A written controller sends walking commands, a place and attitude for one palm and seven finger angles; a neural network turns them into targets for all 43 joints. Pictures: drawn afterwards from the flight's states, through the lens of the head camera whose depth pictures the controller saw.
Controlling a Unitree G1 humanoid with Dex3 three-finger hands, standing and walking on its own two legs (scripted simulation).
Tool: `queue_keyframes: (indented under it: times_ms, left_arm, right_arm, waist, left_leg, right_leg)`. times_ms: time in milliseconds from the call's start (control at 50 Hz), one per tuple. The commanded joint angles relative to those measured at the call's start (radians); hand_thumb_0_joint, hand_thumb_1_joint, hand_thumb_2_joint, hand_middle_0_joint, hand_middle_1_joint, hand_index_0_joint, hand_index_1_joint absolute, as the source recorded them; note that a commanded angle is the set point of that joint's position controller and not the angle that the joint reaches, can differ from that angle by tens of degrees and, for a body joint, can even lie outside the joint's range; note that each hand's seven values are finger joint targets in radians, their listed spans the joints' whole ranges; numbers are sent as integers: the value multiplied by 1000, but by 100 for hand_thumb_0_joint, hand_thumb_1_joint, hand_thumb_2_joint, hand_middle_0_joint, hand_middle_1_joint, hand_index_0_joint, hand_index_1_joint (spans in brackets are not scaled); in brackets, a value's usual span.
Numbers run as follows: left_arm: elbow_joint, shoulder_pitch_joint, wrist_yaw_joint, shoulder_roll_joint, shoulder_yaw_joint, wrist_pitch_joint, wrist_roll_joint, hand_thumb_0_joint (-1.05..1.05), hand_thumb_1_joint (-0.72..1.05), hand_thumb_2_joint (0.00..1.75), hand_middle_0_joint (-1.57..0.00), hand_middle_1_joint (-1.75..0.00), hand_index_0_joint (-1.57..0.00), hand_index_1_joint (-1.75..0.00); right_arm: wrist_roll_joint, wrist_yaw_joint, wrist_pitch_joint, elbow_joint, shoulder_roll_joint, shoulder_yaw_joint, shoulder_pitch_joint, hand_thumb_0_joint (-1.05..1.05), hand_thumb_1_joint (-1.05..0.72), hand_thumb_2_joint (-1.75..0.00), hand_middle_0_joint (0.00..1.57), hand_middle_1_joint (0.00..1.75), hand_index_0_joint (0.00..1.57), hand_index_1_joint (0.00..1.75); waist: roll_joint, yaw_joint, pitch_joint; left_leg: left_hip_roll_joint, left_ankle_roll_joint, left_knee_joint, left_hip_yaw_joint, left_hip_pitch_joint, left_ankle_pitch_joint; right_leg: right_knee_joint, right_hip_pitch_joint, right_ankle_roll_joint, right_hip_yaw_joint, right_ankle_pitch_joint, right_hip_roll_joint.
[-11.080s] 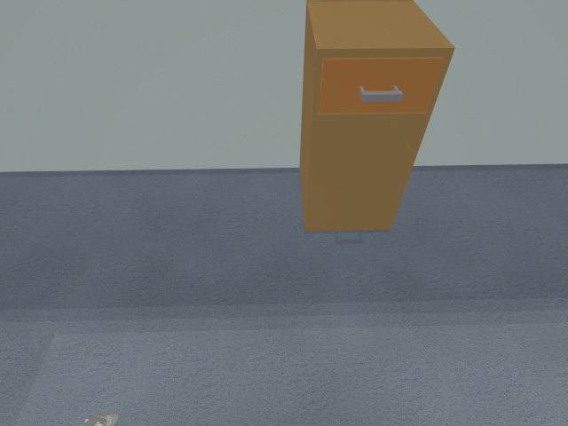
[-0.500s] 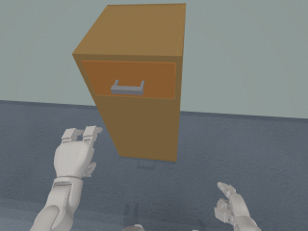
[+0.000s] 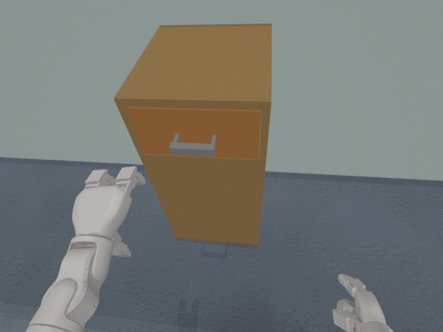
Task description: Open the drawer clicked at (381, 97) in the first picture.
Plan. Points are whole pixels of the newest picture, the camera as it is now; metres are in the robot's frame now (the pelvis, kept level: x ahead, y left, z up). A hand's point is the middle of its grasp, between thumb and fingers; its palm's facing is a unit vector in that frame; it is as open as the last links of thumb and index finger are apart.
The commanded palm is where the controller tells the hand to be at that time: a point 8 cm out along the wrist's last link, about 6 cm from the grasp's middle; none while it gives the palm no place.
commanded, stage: raise the hand with hooked fingers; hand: left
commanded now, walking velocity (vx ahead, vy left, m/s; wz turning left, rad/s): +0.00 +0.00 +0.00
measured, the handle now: (194, 143) +0.58 +0.16 -0.05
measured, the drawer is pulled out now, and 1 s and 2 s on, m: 0.00 0.00 0.00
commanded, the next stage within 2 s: move the hooked fingers above the handle in 0.66 s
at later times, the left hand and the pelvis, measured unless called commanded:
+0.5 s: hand (116, 198) +0.31 +0.23 +0.08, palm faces -0.02 -0.09 -1.00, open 13.8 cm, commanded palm +0.29 +0.24 +0.14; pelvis +0.01 +0.00 +0.01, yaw +1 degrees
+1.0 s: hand (139, 195) +0.33 +0.20 +0.07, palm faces +0.00 -0.06 -1.00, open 13.8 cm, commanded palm +0.32 +0.21 +0.13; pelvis +0.00 -0.02 +0.01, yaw +1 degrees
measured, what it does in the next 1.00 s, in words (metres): stands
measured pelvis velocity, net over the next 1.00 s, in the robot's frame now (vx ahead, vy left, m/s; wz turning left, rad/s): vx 0.00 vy -0.02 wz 0.02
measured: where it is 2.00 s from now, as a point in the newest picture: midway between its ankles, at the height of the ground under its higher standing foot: outside the picture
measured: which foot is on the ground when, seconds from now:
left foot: down 0.00-1.00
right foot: down 0.00-1.00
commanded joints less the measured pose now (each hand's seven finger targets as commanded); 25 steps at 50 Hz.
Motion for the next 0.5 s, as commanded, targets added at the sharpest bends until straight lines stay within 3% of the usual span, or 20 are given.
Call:
queue_keyframes:
  times_ms: [0,80,240,320,400,480]
  left_arm:
    - [-196,-240,-33,216,123,32,-3,0,-50,30,-30,-120,-30,-120]
    - [-203,-295,-95,233,124,23,-13,0,-50,30,-30,-120,-30,-120]
    - [-183,-427,-174,285,148,-31,-47,0,-50,30,-30,-120,-30,-120]
    - [-158,-333,-206,252,140,-57,-67,0,-50,30,-30,-120,-30,-120]
    - [-231,-323,-196,278,176,-101,-76,0,-50,30,-30,-120,-30,-120]
    - [-262,-334,-141,305,216,-139,-58,0,-50,30,-30,-120,-30,-120]
  right_arm:
    - [12,-4,-24,-154,-95,-17,-109,0,-90,-90,20,30,20,30]
    - [11,-4,-11,-152,-87,-5,-98,0,-90,-90,20,30,20,30]
    - [13,-7,-2,-137,-91,4,-84,0,-90,-90,20,30,20,30]
    - [15,5,-1,-137,-95,-4,-70,0,-90,-90,20,30,20,30]
    - [9,12,-4,-149,-103,-12,-74,0,-90,-90,20,30,20,30]
    - [5,13,-9,-139,-103,-22,-61,0,-90,-90,20,30,20,30]
  waist:
    - [-50,14,-233]
    - [-51,11,-232]
    - [-20,0,-223]
    - [-50,12,-233]
    - [-39,20,-269]
    - [-33,28,-281]
  left_leg:
    - [14,-29,-125,-84,152,364]
    - [18,-31,-141,-85,202,446]
    - [15,-31,-163,-88,234,482]
    - [14,-29,-165,-85,222,507]
    - [13,-31,-161,-92,222,531]
    - [11,-32,-156,-85,219,517]
  right_leg:
    - [-104,147,-41,23,268,39]
    - [-130,178,-36,17,315,41]
    - [-174,215,-37,12,349,42]
    - [-177,233,-35,10,374,42]
    - [-170,246,-35,16,393,42]
    - [-162,227,-36,18,386,39]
